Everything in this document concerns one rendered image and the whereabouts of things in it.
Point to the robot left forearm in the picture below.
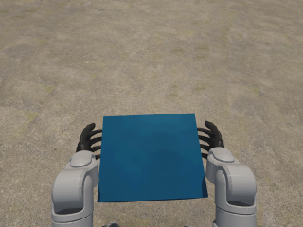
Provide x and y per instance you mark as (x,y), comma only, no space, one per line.
(72,193)

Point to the carton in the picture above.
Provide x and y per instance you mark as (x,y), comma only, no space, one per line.
(150,157)

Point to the right robot hand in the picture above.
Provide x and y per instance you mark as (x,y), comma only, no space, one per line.
(215,140)

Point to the left robot hand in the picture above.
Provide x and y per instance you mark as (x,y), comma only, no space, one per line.
(86,142)

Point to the robot right forearm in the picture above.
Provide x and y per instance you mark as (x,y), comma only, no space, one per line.
(235,189)

